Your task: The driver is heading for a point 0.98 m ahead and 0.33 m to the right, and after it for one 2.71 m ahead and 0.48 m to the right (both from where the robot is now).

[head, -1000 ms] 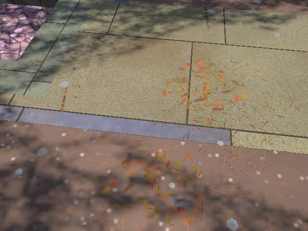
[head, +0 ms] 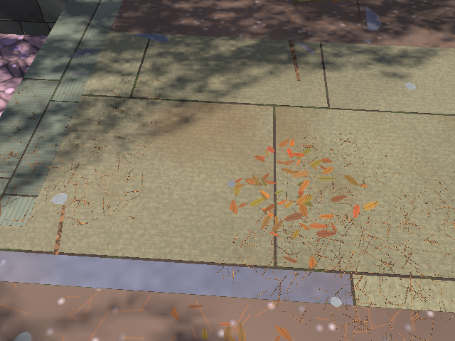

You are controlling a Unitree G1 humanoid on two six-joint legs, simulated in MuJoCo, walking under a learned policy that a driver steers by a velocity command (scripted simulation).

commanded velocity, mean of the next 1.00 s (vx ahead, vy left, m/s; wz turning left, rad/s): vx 0.50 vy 0.00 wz -0.46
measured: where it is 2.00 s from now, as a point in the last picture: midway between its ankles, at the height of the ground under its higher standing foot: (345, 212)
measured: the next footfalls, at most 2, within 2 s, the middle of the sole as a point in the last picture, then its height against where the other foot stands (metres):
right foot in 0.32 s outside the picture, level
left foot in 0.80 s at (240, 280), level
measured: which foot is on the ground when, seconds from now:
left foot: down 0.00-0.34, up 0.36-0.78, down 0.80-1.00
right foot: up 0.00-0.30, down 0.32-0.82, up 0.84-1.00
